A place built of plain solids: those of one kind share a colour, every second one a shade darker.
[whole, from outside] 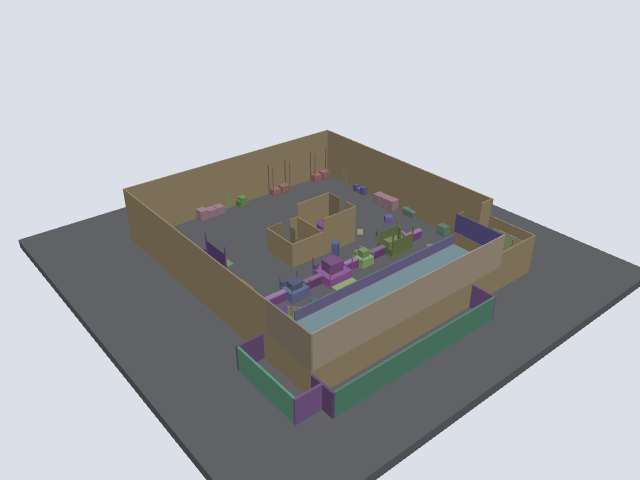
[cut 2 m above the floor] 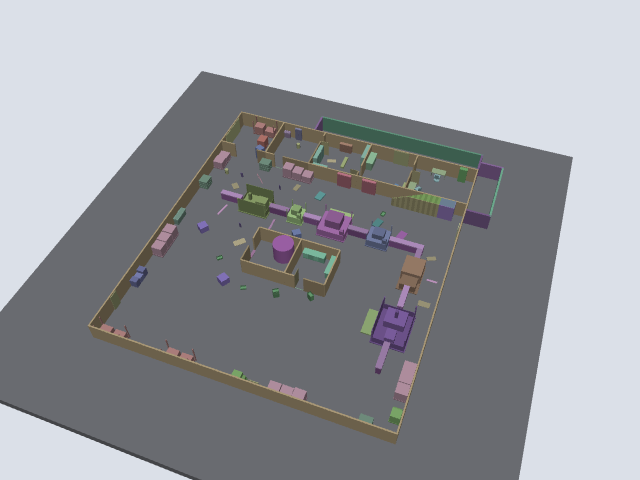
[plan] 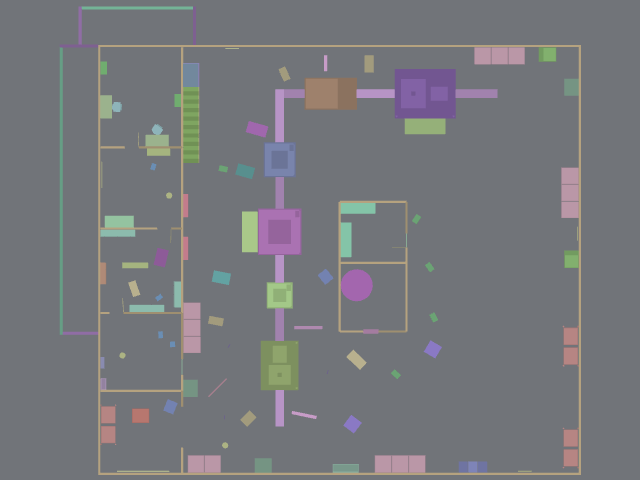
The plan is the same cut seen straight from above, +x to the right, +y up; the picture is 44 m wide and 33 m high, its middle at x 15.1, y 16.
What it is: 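A trial; a factory floor where things are made along one folded line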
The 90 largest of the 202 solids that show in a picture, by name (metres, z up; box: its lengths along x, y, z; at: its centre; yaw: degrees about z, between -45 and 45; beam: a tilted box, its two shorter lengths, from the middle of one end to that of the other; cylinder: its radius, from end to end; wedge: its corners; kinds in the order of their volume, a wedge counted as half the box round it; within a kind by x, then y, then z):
{
 "wall_1": {"box": [0.15, 5.93, 4.55], "at": [-0.07, 2.81, 2.23]},
 "wall_2": {"box": [0.15, 5.65, 2.95], "at": [-0.07, 8.3, 1.43]},
 "wall_3": {"box": [0.15, 6.11, 2.95], "at": [-0.07, 13.88, 1.43]},
 "wall_4": {"box": [0.15, 5.88, 2.95], "at": [-0.07, 19.58, 1.43]},
 "wall_5": {"box": [0.15, 7.19, 2.95], "at": [-0.07, 25.82, 1.43]},
 "wall_6": {"box": [3.92, 0.15, 2.95], "at": [1.96, 16.79, 1.43]},
 "wall_7": {"box": [5.92, 0.15, 4.55], "at": [2.81, -0.07, 2.23]},
 "wall_8": {"box": [5.62, 0.15, 4.55], "at": [2.81, 5.63, 2.23]},
 "wall_9": {"box": [5.92, 0.15, 2.95], "at": [2.81, 29.34, 1.43]},
 "wall_10": {"box": [4.04, 0.15, 2.95], "at": [3.6, 10.98, 1.43]},
 "wall_11": {"box": [2.98, 0.15, 2.95], "at": [4.13, 22.37, 1.43]},
 "wall_12": {"box": [0.15, 1.73, 6.55], "at": [5.62, 0.86, 3.23]},
 "wall_13": {"box": [0.15, 1.1, 6.55], "at": [5.62, 5.08, 3.23]},
 "wall_14": {"box": [0.15, 3.19, 3.11], "at": [5.62, 9.39, 1.5]},
 "wall_15": {"box": [0.15, 5.81, 3.11], "at": [5.62, 13.88, 1.5]},
 "wall_16": {"box": [0.15, 5.58, 3.11], "at": [5.62, 19.58, 1.5]},
 "wall_17": {"box": [0.15, 6.89, 3.11], "at": [5.62, 25.82, 1.5]},
 "wall_18": {"box": [0.15, 4.72, 4.55], "at": [16.45, 12.07, 2.23]},
 "wall_19": {"box": [0.15, 4.19, 2.95], "at": [16.45, 16.52, 1.43]},
 "wall_20": {"box": [1.62, 0.15, 4.55], "at": [17.26, 9.71, 2.23]},
 "wall_21": {"box": [4.6, 0.15, 2.95], "at": [18.75, 14.43, 1.43]},
 "wall_22": {"box": [4.6, 0.15, 2.95], "at": [18.75, 18.62, 1.43]},
 "wall_23": {"box": [27.57, 0.15, 6.55], "at": [19.25, -0.07, 3.23]},
 "wall_24": {"box": [27.57, 0.15, 6.55], "at": [19.25, 29.34, 3.23]},
 "wall_25": {"box": [1.93, 0.15, 4.55], "at": [20.09, 9.71, 2.23]},
 "wall_26": {"box": [0.15, 4.72, 4.55], "at": [21.05, 12.07, 2.23]},
 "wall_27": {"box": [0.15, 2.17, 2.95], "at": [21.05, 17.53, 1.43]},
 "wall_28": {"box": [0.15, 29.56, 6.55], "at": [32.97, 14.63, 3.23]},
 "mezz_deck_1": {"box": [5.67, 23.63, 0.15], "at": [2.84, 17.45, 2.98]},
 "pallet_row_1": {"box": [1.14, 1.09, 1.28], "at": [6.29, 8.79, 0.79]},
 "pallet_row_2": {"box": [1.14, 1.09, 1.02], "at": [6.29, 9.96, 0.66]},
 "pallet_row_3": {"box": [1.14, 1.09, 0.8], "at": [6.29, 11.13, 0.55]},
 "pallet_row_4": {"box": [1.07, 1.14, 0.69], "at": [6.57, 0.6, 0.49]},
 "pallet_row_5": {"box": [1.07, 1.14, 0.87], "at": [7.72, 0.6, 0.59]},
 "pallet_row_6": {"box": [1.09, 1.14, 1.2], "at": [19.44, 0.6, 0.75]},
 "pallet_row_7": {"box": [1.09, 1.14, 1.14], "at": [20.61, 0.6, 0.72]},
 "pallet_row_8": {"box": [1.09, 1.14, 1.1], "at": [21.78, 0.6, 0.7]},
 "pallet_row_9": {"box": [1.09, 1.14, 1.0], "at": [26.28, 28.66, 0.65]},
 "pallet_row_10": {"box": [1.09, 1.14, 1.16], "at": [27.45, 28.66, 0.73]},
 "pallet_row_11": {"box": [1.09, 1.14, 1.18], "at": [28.61, 28.66, 0.74]},
 "pallet_row_12": {"box": [1.14, 1.09, 0.89], "at": [32.29, 18.08, 0.59]},
 "pallet_row_13": {"box": [1.14, 1.09, 0.89], "at": [32.29, 19.25, 0.6]},
 "pallet_row_14": {"box": [1.14, 1.09, 1.18], "at": [32.29, 20.41, 0.74]},
 "mezz_outer_1": {"box": [0.15, 5.65, 3.66], "at": [-0.07, 8.3, 4.73]},
 "mezz_outer_2": {"box": [0.15, 6.11, 3.66], "at": [-0.07, 13.88, 4.73]},
 "mezz_outer_3": {"box": [0.15, 5.88, 3.66], "at": [-0.07, 19.58, 4.73]},
 "mezz_outer_4": {"box": [0.15, 7.19, 3.66], "at": [-0.07, 25.82, 4.73]},
 "mezz_outer_5": {"box": [5.92, 0.15, 3.66], "at": [2.81, 29.34, 4.73]},
 "yard_wall_1": {"box": [0.22, 19.97, 2.65], "at": [-2.69, 19.46, 1.27]},
 "yard_wall_2": {"box": [8.08, 0.22, 2.65], "at": [2.54, 31.95, 1.27]},
 "filler_1": {"box": [3.0, 3.2, 0.15], "at": [12.33, 16.56, 0.03]},
 "filler_2": {"box": [2.84, 3.04, 0.85], "at": [12.33, 16.56, 0.53]},
 "filler_3": {"box": [1.56, 1.67, 1.15], "at": [12.33, 16.56, 1.52]},
 "tank_1": {"cylinder": 1.1, "from": [17.62, 12.88, 0.0], "to": [17.62, 12.88, 3.0]},
 "packer_1": {"box": [2.2, 2.04, 1.25], "at": [15.22, 26.06, 0.72]},
 "packer_2": {"box": [3.6, 2.2, 0.15], "at": [15.84, 26.06, 0.03]},
 "packer_3": {"box": [1.24, 1.63, 0.85], "at": [16.94, 26.06, 0.53]},
 "yard_cheek_1": {"box": [2.65, 0.22, 2.65], "at": [-1.48, 9.59, 1.27]},
 "yard_cheek_2": {"box": [2.65, 0.22, 2.65], "at": [-1.48, 29.34, 1.27]},
 "yard_cheek_3": {"box": [0.22, 2.65, 2.65], "at": [-1.39, 30.73, 1.27]},
 "yard_cheek_4": {"box": [0.22, 2.65, 2.65], "at": [6.47, 30.73, 1.27]},
 "conveyor_body_1": {"box": [0.48, 2.51, 0.97], "at": [12.33, 4.43, 0.43]},
 "conveyor_body_2": {"box": [0.48, 2.26, 0.97], "at": [12.33, 10.18, 0.43]},
 "conveyor_body_3": {"box": [0.48, 1.91, 0.97], "at": [12.33, 14.02, 0.43]},
 "conveyor_body_4": {"box": [0.48, 2.2, 0.97], "at": [12.33, 19.24, 0.43]},
 "conveyor_body_5": {"box": [0.48, 3.64, 0.97], "at": [12.33, 24.54, 0.43]},
 "palletiser_1": {"box": [1.7, 2.01, 0.95], "at": [21.52, 26.06, 0.57]},
 "palletiser_2": {"box": [4.2, 3.4, 0.15], "at": [22.33, 26.06, 0.03]},
 "mezz_landing_1": {"box": [1.08, 1.6, 3.11], "at": [6.21, 27.32, 1.5]},
 "lockers_1": {"box": [2.4, 0.48, 1.7], "at": [1.2, 16.48, 0.95]},
 "lockers_2": {"box": [2.4, 0.48, 1.7], "at": [3.2, 11.29, 0.95]},
 "lockers_3": {"box": [0.48, 1.8, 1.7], "at": [5.31, 12.26, 0.95]},
 "labeller_1": {"box": [2.04, 2.24, 0.85], "at": [12.33, 21.52, 0.53]},
 "labeller_2": {"box": [1.12, 1.23, 0.65], "at": [12.33, 21.52, 1.27]},
 "depalletiser_1": {"box": [1.51, 1.36, 0.95], "at": [12.33, 6.72, 0.57]},
 "depalletiser_2": {"box": [2.6, 3.4, 0.15], "at": [12.33, 7.37, 0.03]},
 "depalletiser_3": {"box": [0.96, 1.16, 1.22], "at": [12.33, 8.15, 0.86]},
 "mezz_parapet_1": {"box": [0.15, 20.99, 1.15], "at": [5.62, 16.12, 3.58]},
 "rinser_1": {"box": [1.64, 1.64, 0.85], "at": [12.33, 12.19, 0.53]},
 "roll_cage_1": {"box": [0.74, 0.85, 1.74], "at": [4.82, 4.53, 0.82], "yaw": -21.8},
 "roll_cage_2": {"box": [0.74, 0.85, 1.74], "at": [15.49, 13.48, 0.82], "yaw": 38.1},
 "pallet_rack_1": {"box": [0.94, 1.12, 1.03], "at": [0.55, 2.62, 0.67]},
 "pallet_rack_2": {"box": [0.94, 1.12, 0.83], "at": [32.34, 1.02, 0.57]},
 "tool_board_1": {"box": [0.33, 1.6, 1.8], "at": [5.86, 15.42, 1.0]},
 "tool_board_2": {"box": [0.33, 1.6, 1.8], "at": [5.86, 18.36, 1.0]},
 "mezz_step_1": {"box": [1.06, 0.29, 2.79], "at": [6.22, 26.09, 1.34]},
 "mezz_step_2": {"box": [1.06, 0.29, 2.95], "at": [6.22, 26.38, 1.42]},
 "mezz_end_1": {"box": [5.7, 0.15, 2.06], "at": [2.85, 5.63, 5.53]},
 "reception_desk_1": {"box": [1.94, 0.7, 1.11], "at": [1.3, 17.23, 0.51]},
 "pallet_stack_1": {"box": [1.12, 0.94, 1.09], "at": [2.77, 3.92, 0.7]}
}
